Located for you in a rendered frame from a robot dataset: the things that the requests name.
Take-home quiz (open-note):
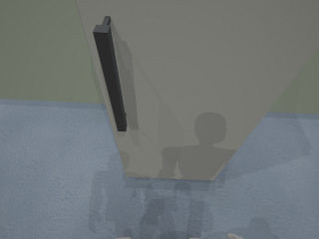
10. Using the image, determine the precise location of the handle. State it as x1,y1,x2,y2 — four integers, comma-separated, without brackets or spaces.
93,16,128,131

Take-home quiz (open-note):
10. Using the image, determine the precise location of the fridge door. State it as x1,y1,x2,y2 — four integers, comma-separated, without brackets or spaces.
76,0,319,181

